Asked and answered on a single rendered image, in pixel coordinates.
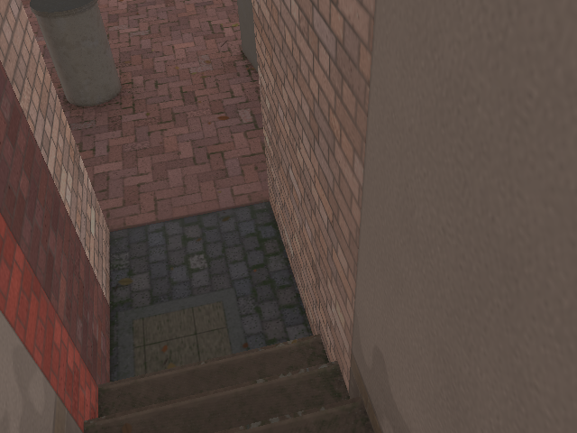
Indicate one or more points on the stairs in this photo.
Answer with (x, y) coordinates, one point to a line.
(241, 406)

